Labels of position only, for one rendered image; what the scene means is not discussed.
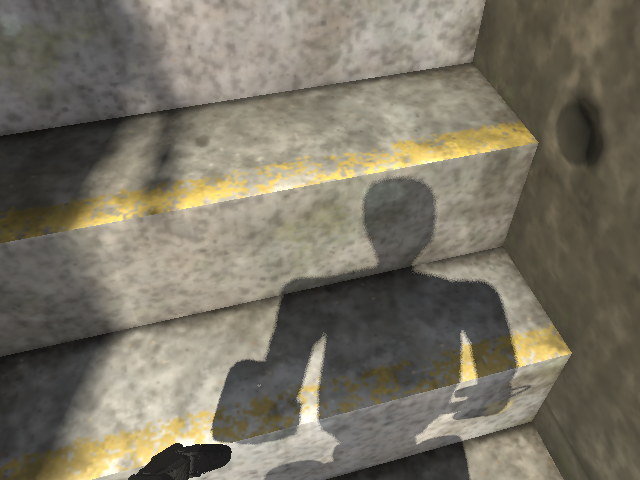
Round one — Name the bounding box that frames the robot left hand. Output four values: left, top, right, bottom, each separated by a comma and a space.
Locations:
128, 443, 232, 480

